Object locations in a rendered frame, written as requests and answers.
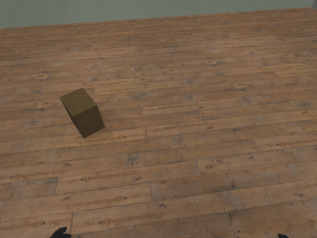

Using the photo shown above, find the carton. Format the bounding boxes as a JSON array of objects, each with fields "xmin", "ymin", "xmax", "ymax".
[{"xmin": 60, "ymin": 88, "xmax": 105, "ymax": 138}]

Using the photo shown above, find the robot left hand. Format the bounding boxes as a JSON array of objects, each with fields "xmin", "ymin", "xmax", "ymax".
[{"xmin": 50, "ymin": 227, "xmax": 72, "ymax": 238}]

